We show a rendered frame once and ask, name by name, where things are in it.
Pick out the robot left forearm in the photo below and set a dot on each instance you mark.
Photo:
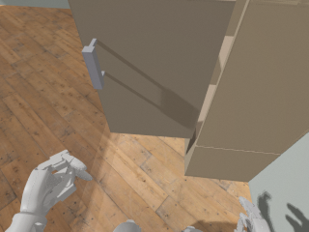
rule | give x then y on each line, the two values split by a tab
27	222

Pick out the robot left hand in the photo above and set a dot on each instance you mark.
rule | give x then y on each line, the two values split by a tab
44	189

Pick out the handle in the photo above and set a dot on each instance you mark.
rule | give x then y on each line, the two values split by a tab
91	60

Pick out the cupboard door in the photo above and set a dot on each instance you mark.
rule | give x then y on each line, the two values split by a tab
158	57

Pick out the robot left thigh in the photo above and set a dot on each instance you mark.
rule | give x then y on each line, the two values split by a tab
128	227

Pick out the robot right hand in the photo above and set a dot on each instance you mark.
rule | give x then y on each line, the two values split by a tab
257	224

